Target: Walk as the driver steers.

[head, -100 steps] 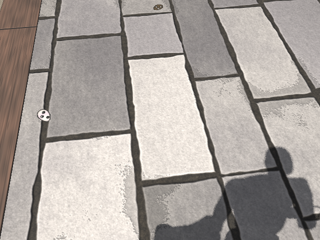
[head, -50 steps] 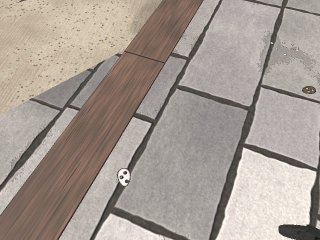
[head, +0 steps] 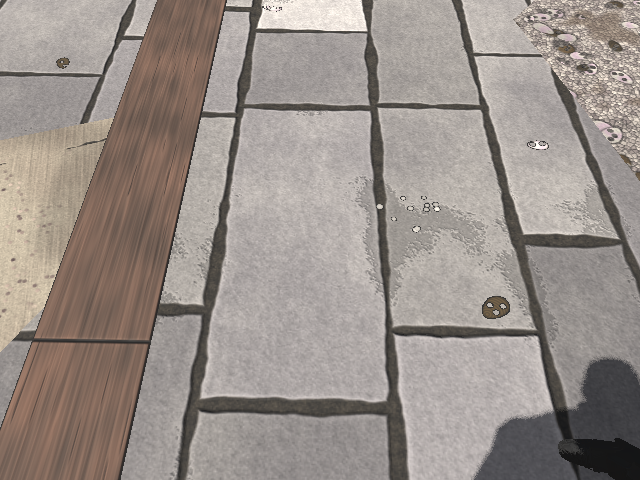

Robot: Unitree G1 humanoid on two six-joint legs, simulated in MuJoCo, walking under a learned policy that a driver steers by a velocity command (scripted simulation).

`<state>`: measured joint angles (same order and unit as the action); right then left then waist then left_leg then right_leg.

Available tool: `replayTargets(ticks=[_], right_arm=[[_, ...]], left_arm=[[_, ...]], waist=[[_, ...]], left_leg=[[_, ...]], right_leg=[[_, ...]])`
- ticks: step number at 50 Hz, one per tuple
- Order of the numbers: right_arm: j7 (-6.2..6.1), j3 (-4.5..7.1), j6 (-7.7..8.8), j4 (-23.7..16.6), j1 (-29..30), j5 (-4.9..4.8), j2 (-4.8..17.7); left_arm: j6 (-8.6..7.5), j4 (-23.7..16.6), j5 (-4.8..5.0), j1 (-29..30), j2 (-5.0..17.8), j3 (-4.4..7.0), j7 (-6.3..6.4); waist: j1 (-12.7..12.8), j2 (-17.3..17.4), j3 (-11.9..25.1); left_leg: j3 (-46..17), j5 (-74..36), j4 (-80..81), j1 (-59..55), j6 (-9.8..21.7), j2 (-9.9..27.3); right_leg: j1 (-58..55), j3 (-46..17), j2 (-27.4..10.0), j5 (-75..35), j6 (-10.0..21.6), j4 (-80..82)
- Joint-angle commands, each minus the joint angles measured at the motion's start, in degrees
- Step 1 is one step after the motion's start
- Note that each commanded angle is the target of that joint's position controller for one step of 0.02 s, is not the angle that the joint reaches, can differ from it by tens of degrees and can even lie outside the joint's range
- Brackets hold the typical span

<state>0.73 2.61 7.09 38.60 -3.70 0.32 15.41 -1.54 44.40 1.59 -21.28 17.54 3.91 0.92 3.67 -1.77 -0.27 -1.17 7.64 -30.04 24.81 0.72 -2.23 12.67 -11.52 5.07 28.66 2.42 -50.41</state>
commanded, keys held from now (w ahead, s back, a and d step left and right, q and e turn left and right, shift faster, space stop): w+e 0.48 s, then w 0.10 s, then w+q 0.36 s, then q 0.06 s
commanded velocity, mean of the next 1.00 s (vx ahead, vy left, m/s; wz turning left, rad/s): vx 0.50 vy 0.00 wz -0.27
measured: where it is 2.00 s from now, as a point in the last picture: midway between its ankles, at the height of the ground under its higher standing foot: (428, 375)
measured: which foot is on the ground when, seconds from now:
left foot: down 0.00-0.46, up 0.48-0.98, down 1.00-1.00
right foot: up 0.00-0.44, down 0.46-1.00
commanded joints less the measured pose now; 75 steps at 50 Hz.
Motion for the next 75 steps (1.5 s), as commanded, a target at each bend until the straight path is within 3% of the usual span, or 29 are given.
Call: replayTargets(ticks=[1, 5, 14, 18, 20, 22, 23, 24, 25, 26, 28, 32, 39, 45, 47, 49, 50, 51, 52, 53, 55, 56, 59, 64, 71, 72, 73, 74, 75], right_arm=[[-0.52, 3.0, -0.86, -0.3, -13.2, -0.36, 8.0], [-0.61, 2.05, -0.8, 1.1, -8.4, 0.26, 5.4], [-1.04, 3.4, -1.32, 4.9, -10.5, -0.42, 10.1], [-1.06, 4.05, -2.54, 6.8, -13.1, -1.57, 12.2], [-1.37, 4.59, -3.27, 6.8, -12.9, -2.09, 13.9], [-1.83, 4.59, -4.04, 6.5, -11.9, -2.47, 14.3], [-2.03, 3.56, -3.8, 5.8, -12.9, -1.19, 12.0], [-1.15, 0.74, -2.43, 2.1, -18.2, 1.23, 3.5], [-0.25, 1.21, -0.37, 2.2, -13.4, -0.73, 8.2], [0.24, 1.93, 0.51, 1.1, -8.6, -2.96, 10.7], [-0.38, 1.65, 0.88, 1.8, -7.5, -1.07, 9.7], [-0.19, 1.49, -1.96, 4.1, -11.6, -0.64, 7.7], [0.76, 0.22, -2.2, 2.0, -1.1, -1.44, 4.6], [2.86, 0.11, -2.01, -1.5, 4.3, -1.56, 4.6], [3.33, 0.63, -2.15, -1.9, 2.0, -1.23, 5.7], [2.87, 2.98, -2.35, 0.4, -10.0, -0.46, 10.0], [2.09, 4.34, -2.48, 1.2, -17.4, -0.23, 14.1], [1.77, 5.19, -2.33, 0.3, -17.8, 0.11, 19.8], [1.5, 4.16, -2.72, -0.6, -19.8, -0.56, 14.6], [1.16, 3.52, -3.07, -1.3, -16.6, -0.48, 12.6], [0.4, 2.98, -3.97, -2.4, -10.7, -1.43, 10.1], [0.04, 2.73, -4.31, -3.0, -9.3, -0.72, 9.7], [-0.35, 3.25, -4.9, -3.5, -6.5, -0.13, 10.8], [-2.1, 3.8, -7.2, -3.2, -6.2, -1.3, 12.1], [-2.68, 3.5, -9.06, -4.3, -5.1, -1.52, 10.8], [-2.71, 3.22, -9.1, -4.7, -4.5, -1.69, 9.9], [-2.56, 2.37, -8.95, -5.1, -7.0, -0.95, 7.0], [-2.47, 2.01, -8.63, -5.6, -12.0, -0.83, 5.5], [-2.26, 3.1, -8.2, -5.2, -12.7, -0.2, 10.3]], left_arm=[[-1.04, -6.2, 0.26, 2.2, 8.4, 1.32, -0.07], [-0.04, -7.7, 0.07, 4.7, 4.5, 1.32, -0.89], [-0.49, -12.0, -0.35, 15.9, 1.1, -0.07, -2.96], [-0.38, -14.6, -0.17, 20.6, 1.8, 0.1, -4.15], [-0.06, -15.0, -0.52, 18.6, 3.6, 1.05, -4.33], [0.43, -12.0, -0.48, 5.5, 7.9, 3.61, -3.76], [1.05, -9.5, -0.25, -4.5, 12.0, 5.48, -2.61], [0.53, -10.1, 0.29, -2.0, 18.6, 6.03, -2.21], [-0.41, -11.8, -0.13, -4.0, 13.4, 4.47, -2.44], [-1.21, -10.5, -0.73, -2.4, 10.0, 3.35, -2.64], [-1.71, -10.7, -0.96, 4.9, 6.9, 2.19, -2.49], [-2.9, -9.9, -1.77, 8.1, 5.5, 1.29, -2.04], [-3.79, -5.4, -2.13, 4.9, 6.9, 1.27, -1.15], [-2.52, -1.5, -1.38, 1.7, 7.9, 1.93, -0.83], [-1.68, -1.5, -1.25, 3.0, 9.0, 2.28, -0.23], [-0.43, -2.6, -1.47, 5.4, 9.5, 2.18, 0.96], [-0.67, -3.8, -2.11, 4.5, 8.4, 1.5, 1.62], [-2.11, -6.0, -3.91, -3.8, 0.9, -0.97, 0.43], [-3.55, -4.6, -2.94, -0.9, 6.0, -0.47, -0.5], [-4.19, -6.6, -0.65, 4.6, 7.8, 0.02, -1.01], [-4.01, -7.9, -1.8, 9.8, 7.4, -0.06, -0.11], [-3.15, -8.2, -2.07, 9.2, 7.7, 0.29, 0.19], [-1.31, -7.2, -2.26, 5.4, 5.1, -0.34, 0.87], [-0.23, -7.5, -2.27, 9.4, 4.3, -0.56, 1.22], [-1.51, -8.8, -1.65, 13.1, 5.6, 0.55, 0.05], [-1.98, -8.2, -1.78, 11.3, 6.1, 0.93, 0.04], [-2.05, -8.5, -2.7, 10.2, 9.5, 1.71, 0.48], [-1.08, -8.8, -4.23, 11.8, 13.1, 2.53, 0.79], [-0.82, -8.3, -3.99, 9.1, 10.4, 2.26, 0.73]], waist=[[-8.3, 8.6, 6.1], [-4.8, 8.9, -0.8], [-7.5, 4.9, -2.7], [-8.1, 5.1, -4.2], [-5.7, 6.8, -1.9], [2.2, 6.3, 5.5], [6.3, 1.4, 10.8], [-1.5, -14.5, 15.5], [3.2, -8.0, 23.1], [3.7, -5.0, 14.5], [-1.0, 0.6, 5.9], [-4.9, -0.9, 3.4], [-0.5, -0.9, -2.4], [1.2, -0.3, -4.6], [-0.8, -2.0, -2.1], [-7.5, -2.6, 5.2], [-10.7, 1.9, 11.3], [-4.5, 17.6, 20.2], [-9.4, 10.6, 28.9], [-9.8, 8.2, 21.7], [-6.9, 0.5, 9.0], [-4.7, 1.4, 7.2], [-1.6, 4.6, 6.0], [-2.7, 6.8, 9.7], [-2.8, 10.9, 6.7], [-1.7, 10.7, 6.4], [-3.2, 4.4, 8.9], [-7.1, -11.3, 7.5], [-5.0, -13.1, 9.2]], left_leg=[[-30.8, 19.4, 13.3, -33.5, 10.2, 22.8], [-12.8, 2.2, 19.0, -18.7, 8.8, 16.5], [5.0, -12.4, 21.3, -21.3, 8.4, 15.7], [8.1, -18.3, 18.6, -27.5, 6.9, 18.0], [10.3, -36.2, 11.9, -29.8, 5.7, 18.2], [13.2, -46.4, -6.6, -25.7, 3.5, 16.1], [13.2, -30.8, -23.5, -12.0, 1.1, 13.9], [8.9, 24.2, -43.8, 13.9, -2.2, 2.1], [-3.9, 26.6, -50.0, 19.4, -1.5, 1.8], [-3.7, 20.6, -48.8, 23.2, -0.4, 4.6], [-2.7, 12.6, -39.3, 17.6, -0.4, 9.1], [-1.6, 7.2, -32.6, 10.0, -2.5, 11.0], [-0.1, -16.8, -10.4, 10.9, -2.1, 8.8], [0.3, -10.0, -2.6, 16.4, 1.5, 6.1], [3.2, -3.5, -2.4, 12.1, 3.4, 3.4], [6.6, -4.1, -0.1, -3.8, 5.8, -1.8], [-2.7, -18.3, -0.2, -20.8, 9.0, 4.2], [-32.8, -30.9, -0.8, -44.8, 22.5, 21.5], [-40.3, -31.7, 3.6, -49.4, 24.2, 22.7], [-30.7, -33.6, 4.0, -44.4, 21.1, 20.5], [-21.1, -34.8, 6.4, -27.4, 17.3, 15.9], [-19.1, -35.0, 8.4, -20.2, 16.9, 14.4], [-15.2, -38.4, 10.3, -10.7, 16.5, 11.7], [-14.2, -28.8, 8.1, -8.2, 12.4, 8.4], [-24.6, -12.5, 2.5, -12.6, 8.8, 7.3], [-24.4, -9.1, 0.1, -11.2, 7.0, 5.4], [-20.8, 4.0, -7.6, -6.5, 4.2, 2.2], [-10.2, 28.1, -18.4, 5.3, 0.4, -6.9], [-7.7, 32.3, -31.6, 9.4, -2.5, -4.1]], right_leg=[[32.8, 2.6, -6.3, -2.5, -1.4, -23.1], [27.0, 5.1, -11.0, -10.6, -2.3, -16.6], [25.8, 10.1, -10.8, -30.3, -2.5, 6.9], [24.9, 12.9, -9.4, -26.2, 0.0, 13.2], [19.4, 15.9, -6.1, -20.1, 2.3, 14.3], [0.6, 17.9, -1.4, -21.0, 6.0, 18.4], [-17.6, 9.2, -5.7, -22.1, 9.0, 19.1], [-35.1, -24.1, -20.9, -12.9, 19.5, 24.2], [-37.4, -35.9, -24.7, -5.2, 21.4, 32.0], [-31.6, -26.9, -23.1, -9.5, 18.2, 33.2], [-15.3, -14.1, -18.7, -22.5, 14.6, 33.5], [-3.4, -3.5, -16.6, -36.4, 14.3, 38.4], [-3.6, 9.5, -14.0, -31.4, 9.3, 43.2], [-18.0, 12.2, -19.2, -38.7, 7.6, 38.9], [-20.5, 13.8, -19.3, -55.6, 6.0, 32.8], [-17.8, 17.1, -15.9, -73.6, 2.7, 14.2], [-5.7, 18.0, -13.2, -59.4, -0.5, -2.1], [20.4, 15.3, -0.2, -1.7, -5.6, -26.4], [24.3, 4.4, 0.1, 7.8, -5.6, -33.7], [28.0, 3.2, -3.5, 4.4, -4.7, -32.8], [27.8, 5.9, -7.1, -1.0, -4.9, -24.3], [23.6, 5.8, -8.0, -2.6, -5.1, -21.6], [18.5, 7.4, -7.2, -4.7, -7.2, -11.9], [14.2, 7.3, -4.6, -17.2, -8.9, 1.3], [8.8, 5.1, -2.8, -18.9, -6.2, 21.6], [3.7, 5.1, -4.4, -26.0, -4.8, 28.5], [-4.4, -2.5, -14.8, -34.2, -0.9, 29.1], [-9.7, -16.0, -26.0, -49.8, 8.7, 29.5], [-10.1, -22.9, -30.8, -50.9, 14.4, 30.2]])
